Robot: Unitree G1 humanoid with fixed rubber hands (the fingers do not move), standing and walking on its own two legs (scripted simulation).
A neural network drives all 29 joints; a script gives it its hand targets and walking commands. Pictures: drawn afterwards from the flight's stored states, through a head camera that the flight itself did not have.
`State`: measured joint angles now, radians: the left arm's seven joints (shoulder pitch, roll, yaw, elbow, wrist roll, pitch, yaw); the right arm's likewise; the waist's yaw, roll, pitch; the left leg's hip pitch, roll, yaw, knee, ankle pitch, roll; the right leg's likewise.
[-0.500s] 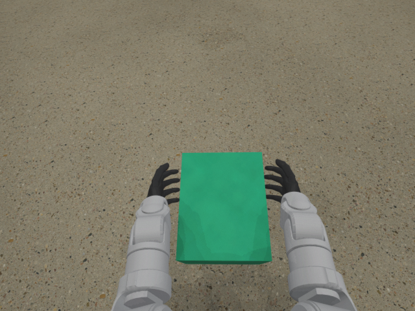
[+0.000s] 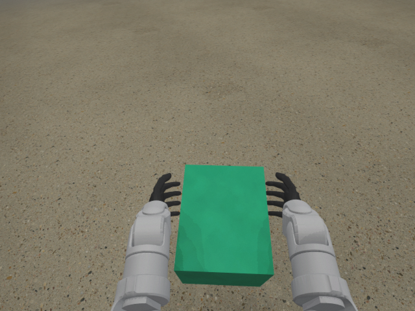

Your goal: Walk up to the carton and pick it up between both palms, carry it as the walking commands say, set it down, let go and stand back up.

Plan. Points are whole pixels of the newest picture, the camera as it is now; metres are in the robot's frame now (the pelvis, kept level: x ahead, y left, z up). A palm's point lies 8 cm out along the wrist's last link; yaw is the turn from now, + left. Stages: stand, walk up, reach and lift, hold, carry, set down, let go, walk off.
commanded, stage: reach and lift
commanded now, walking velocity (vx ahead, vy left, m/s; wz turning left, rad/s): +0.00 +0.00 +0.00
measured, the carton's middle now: (222, 225) +0.33 +0.00 -0.03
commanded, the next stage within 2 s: hold in 1.02 s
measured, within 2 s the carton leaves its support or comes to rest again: neither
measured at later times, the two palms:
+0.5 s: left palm (157, 210) +0.31 +0.13 +0.06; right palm (290, 208) +0.31 -0.13 +0.06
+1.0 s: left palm (157, 217) +0.30 +0.13 +0.05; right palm (294, 213) +0.30 -0.14 +0.06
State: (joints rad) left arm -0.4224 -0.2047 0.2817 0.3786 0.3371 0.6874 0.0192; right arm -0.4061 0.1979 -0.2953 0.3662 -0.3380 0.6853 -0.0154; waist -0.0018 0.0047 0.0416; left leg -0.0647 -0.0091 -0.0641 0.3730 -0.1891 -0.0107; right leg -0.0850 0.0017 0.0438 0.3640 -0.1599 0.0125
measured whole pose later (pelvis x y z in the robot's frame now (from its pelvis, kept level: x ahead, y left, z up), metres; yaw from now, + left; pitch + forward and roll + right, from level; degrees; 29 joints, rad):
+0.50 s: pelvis +0.00 +0.00 +0.00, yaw +0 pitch -8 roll +0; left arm -0.42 -0.20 0.28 0.37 0.34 0.72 0.02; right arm -0.42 0.20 -0.29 0.36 -0.35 0.73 -0.02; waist 0.00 0.01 0.06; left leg -0.04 -0.01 -0.06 0.37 -0.19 -0.01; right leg -0.06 0.00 0.05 0.36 -0.16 0.01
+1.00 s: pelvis +0.01 +0.00 +0.00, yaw +0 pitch -9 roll +0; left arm -0.31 -0.17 0.19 0.30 0.29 0.77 0.01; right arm -0.32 0.17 -0.20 0.30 -0.29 0.78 -0.01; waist -0.01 0.01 0.03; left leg 0.00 -0.01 -0.07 0.35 -0.19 -0.01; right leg -0.02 0.01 0.04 0.34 -0.16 0.01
